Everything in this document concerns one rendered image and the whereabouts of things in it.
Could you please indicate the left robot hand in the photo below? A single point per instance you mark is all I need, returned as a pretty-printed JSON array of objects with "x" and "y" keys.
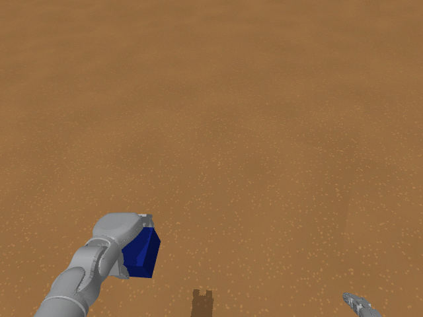
[{"x": 122, "y": 228}]

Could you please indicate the small box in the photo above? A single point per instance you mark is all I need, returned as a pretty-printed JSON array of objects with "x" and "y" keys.
[{"x": 141, "y": 253}]

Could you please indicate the left robot arm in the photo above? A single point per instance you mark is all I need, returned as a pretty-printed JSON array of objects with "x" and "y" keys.
[{"x": 77, "y": 288}]

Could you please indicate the right robot hand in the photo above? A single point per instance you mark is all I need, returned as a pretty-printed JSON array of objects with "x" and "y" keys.
[{"x": 360, "y": 306}]

